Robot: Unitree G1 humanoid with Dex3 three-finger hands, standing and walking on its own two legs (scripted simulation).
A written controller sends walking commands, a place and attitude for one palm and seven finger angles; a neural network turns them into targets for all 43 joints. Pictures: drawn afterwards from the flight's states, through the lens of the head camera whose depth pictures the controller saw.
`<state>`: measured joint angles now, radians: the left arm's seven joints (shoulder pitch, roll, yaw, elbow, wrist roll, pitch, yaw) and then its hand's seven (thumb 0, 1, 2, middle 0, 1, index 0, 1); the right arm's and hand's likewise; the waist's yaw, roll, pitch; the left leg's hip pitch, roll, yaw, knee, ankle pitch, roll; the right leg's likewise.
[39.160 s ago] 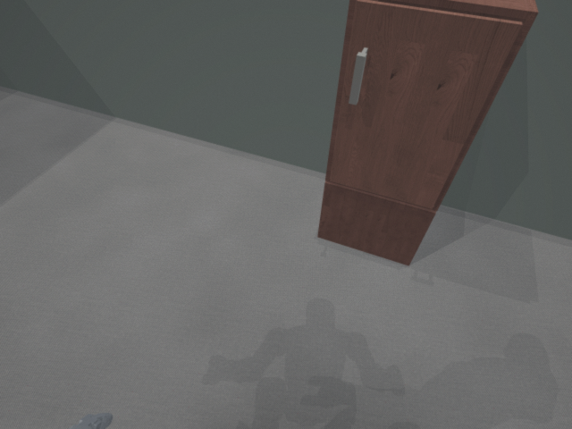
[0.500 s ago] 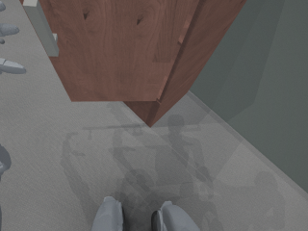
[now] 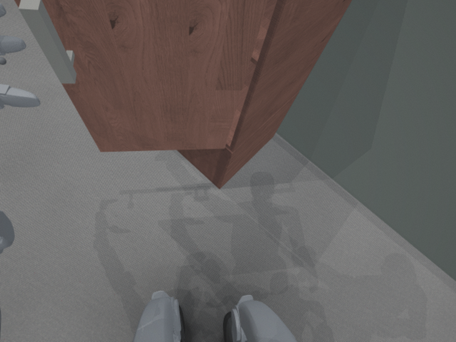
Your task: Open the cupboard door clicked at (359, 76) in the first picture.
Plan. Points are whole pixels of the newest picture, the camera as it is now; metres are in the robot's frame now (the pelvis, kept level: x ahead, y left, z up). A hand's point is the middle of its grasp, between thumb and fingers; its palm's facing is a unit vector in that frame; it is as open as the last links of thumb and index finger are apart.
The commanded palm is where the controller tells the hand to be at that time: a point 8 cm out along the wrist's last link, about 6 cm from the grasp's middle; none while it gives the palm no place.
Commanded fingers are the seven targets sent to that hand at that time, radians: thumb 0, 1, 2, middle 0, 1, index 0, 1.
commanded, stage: slide the fingers in behind the handle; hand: left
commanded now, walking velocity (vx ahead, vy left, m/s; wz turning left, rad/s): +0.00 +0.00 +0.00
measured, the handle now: (54, 36) +0.58 +0.23 +0.10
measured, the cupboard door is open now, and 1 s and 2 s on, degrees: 49 49 49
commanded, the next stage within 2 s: close the thumb around the handle in 1.58 s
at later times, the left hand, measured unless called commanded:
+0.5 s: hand (26, 59) +0.54 +0.26 +0.10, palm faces +0.04 -1.00 +0.00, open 13.9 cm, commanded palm +0.52 +0.28 +0.10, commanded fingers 0.00 -0.50 0.30 -0.30 -1.20 -0.30 -1.20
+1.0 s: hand (57, 62) +0.53 +0.21 +0.10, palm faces +0.04 -1.00 +0.00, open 13.9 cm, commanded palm +0.51 +0.25 +0.10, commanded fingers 0.00 -0.50 0.30 -0.30 -1.20 -0.30 -1.20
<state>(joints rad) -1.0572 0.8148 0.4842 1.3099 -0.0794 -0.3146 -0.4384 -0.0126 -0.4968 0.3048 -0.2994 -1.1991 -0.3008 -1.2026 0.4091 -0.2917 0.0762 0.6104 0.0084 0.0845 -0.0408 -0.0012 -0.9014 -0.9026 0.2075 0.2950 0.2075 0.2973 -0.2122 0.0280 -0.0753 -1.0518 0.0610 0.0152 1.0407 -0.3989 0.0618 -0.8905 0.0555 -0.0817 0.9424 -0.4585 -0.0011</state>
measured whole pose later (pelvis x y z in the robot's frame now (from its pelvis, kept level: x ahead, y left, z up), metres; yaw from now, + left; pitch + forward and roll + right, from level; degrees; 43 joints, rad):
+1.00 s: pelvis +0.01 -0.01 +0.01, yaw +0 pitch +22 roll -5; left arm -0.97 0.61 0.43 1.23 -0.09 -0.35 -0.29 -0.01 -0.50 0.30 -0.30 -1.20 -0.30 -1.20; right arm 0.41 -0.27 0.05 0.62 0.00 0.08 0.00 0.00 -0.90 -0.90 0.21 0.29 0.21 0.30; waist -0.20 0.04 -0.10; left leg -0.99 0.06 0.03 1.02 -0.41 0.05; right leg -0.84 0.06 -0.07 0.94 -0.47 -0.01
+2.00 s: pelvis +0.01 -0.01 +0.00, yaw +0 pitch +22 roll -5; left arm -0.98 0.59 0.41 1.22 -0.09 -0.35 -0.27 -0.01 -0.05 0.49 -0.33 -1.25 -0.33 -1.25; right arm 0.42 -0.27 0.04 0.64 0.00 0.07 0.00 0.00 -0.90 -0.90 0.21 0.29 0.21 0.30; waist -0.19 0.04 -0.10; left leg -0.99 0.06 0.02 1.02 -0.41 0.05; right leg -0.84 0.06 -0.07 0.93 -0.47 -0.01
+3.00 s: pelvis +0.03 -0.01 +0.03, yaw -1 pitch +16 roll -2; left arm -0.36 0.30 0.28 0.58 -0.24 -0.30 -0.17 0.00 0.71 0.73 -0.34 -1.34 -0.32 -1.31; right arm 0.37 -0.26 0.00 0.55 0.04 0.07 0.03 0.00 -0.90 -0.90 0.20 0.29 0.20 0.30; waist -0.09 0.04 -0.15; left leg -0.76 0.05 0.07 0.89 -0.41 0.04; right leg -0.65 0.05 -0.01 0.84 -0.47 -0.01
